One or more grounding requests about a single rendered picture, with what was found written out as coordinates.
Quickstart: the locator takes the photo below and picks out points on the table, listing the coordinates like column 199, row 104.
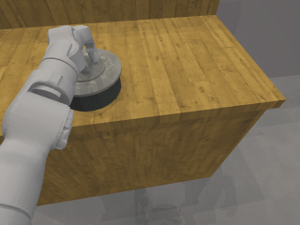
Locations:
column 189, row 92

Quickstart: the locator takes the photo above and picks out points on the robot left forearm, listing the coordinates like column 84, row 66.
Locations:
column 57, row 73

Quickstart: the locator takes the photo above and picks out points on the lid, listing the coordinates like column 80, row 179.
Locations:
column 102, row 76

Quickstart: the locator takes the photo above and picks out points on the left robot upper arm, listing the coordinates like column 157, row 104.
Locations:
column 38, row 125

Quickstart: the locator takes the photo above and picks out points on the knob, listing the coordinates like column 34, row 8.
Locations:
column 88, row 61

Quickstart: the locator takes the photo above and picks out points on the pot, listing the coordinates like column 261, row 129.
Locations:
column 96, row 101

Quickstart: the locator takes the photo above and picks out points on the left robot hand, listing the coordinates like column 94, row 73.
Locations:
column 90, row 46

